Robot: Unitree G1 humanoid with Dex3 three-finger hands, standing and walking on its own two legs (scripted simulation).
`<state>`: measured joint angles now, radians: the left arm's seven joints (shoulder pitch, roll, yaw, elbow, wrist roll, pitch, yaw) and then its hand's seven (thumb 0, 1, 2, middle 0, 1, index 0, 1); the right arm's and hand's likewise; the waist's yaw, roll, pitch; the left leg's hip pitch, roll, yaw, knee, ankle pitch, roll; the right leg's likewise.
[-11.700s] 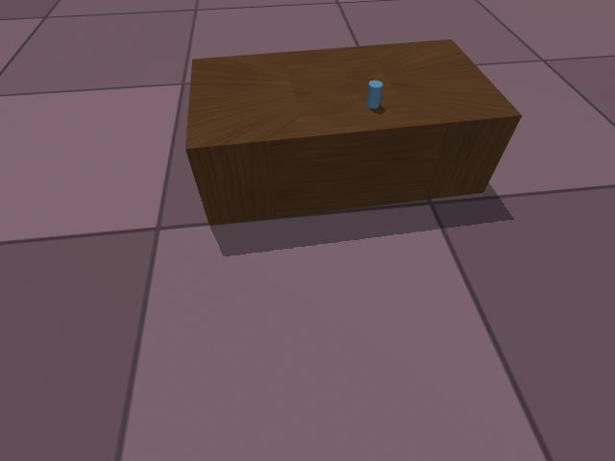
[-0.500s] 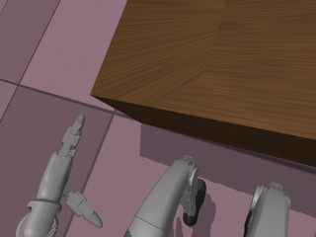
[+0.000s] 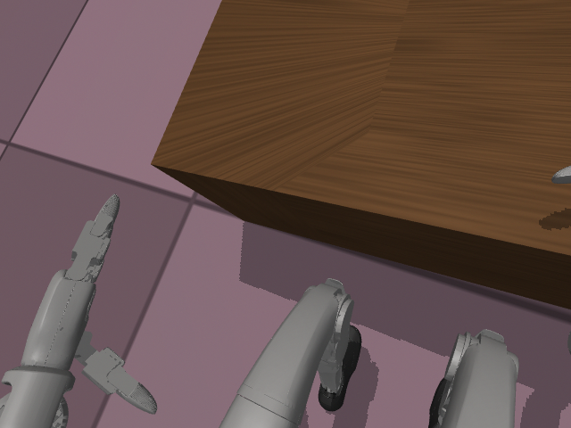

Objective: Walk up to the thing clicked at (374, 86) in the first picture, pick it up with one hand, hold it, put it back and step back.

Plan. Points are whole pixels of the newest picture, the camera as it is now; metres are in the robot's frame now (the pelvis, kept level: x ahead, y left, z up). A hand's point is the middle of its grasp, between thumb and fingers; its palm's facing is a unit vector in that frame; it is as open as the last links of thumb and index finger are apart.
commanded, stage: close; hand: right
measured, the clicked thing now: out of the picture +0.56 -0.22 -0.07
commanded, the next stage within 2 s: settle in 0.82 s
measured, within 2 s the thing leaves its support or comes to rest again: leaves its support in 1.22 s
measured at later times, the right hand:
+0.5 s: hand out of the picture +0.56 -0.21 -0.05, palm faces +0.19 +0.98 -0.02, open 14.2 cm
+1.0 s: hand out of the picture +0.56 -0.20 -0.05, palm faces +0.19 +0.98 -0.01, open 7.7 cm
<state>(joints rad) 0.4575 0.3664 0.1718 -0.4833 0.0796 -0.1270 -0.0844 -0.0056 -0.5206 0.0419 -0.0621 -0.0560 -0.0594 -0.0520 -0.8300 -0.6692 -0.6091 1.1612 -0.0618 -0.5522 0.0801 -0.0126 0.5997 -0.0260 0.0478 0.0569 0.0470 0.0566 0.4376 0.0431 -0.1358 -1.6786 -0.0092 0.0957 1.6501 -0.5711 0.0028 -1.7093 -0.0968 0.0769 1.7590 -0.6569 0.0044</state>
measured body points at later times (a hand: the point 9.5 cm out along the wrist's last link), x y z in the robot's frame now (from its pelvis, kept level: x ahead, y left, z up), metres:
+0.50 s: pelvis -0.01 +0.00 -0.02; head +0.22 -0.08 +0.36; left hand +0.18 +0.25 +0.13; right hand +0.55 -0.26 -0.05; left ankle +0.08 +0.12 -0.50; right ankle +0.05 -0.12 -0.50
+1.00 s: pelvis -0.01 +0.01 -0.01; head +0.21 -0.08 +0.37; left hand +0.18 +0.25 +0.15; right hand +0.54 -0.26 -0.05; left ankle +0.08 +0.12 -0.50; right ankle +0.05 -0.12 -0.50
